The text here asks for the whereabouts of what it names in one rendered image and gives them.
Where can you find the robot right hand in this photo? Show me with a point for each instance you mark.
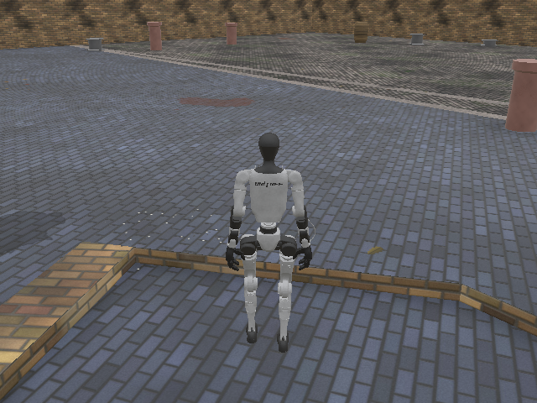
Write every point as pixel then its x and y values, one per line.
pixel 306 260

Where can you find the robot left forearm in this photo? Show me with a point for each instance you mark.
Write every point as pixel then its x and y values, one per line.
pixel 234 230

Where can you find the robot right upper arm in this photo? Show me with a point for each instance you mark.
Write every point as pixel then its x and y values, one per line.
pixel 294 177

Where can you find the robot left hand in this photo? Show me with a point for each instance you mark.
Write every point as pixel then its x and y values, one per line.
pixel 230 259

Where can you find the robot left upper arm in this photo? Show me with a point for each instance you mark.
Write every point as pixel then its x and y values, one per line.
pixel 242 177

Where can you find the humanoid robot torso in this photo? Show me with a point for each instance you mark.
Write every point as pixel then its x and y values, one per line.
pixel 268 194

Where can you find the robot right forearm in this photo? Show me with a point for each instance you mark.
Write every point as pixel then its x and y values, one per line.
pixel 303 230

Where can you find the robot left foot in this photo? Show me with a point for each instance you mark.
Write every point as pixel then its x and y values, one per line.
pixel 252 336

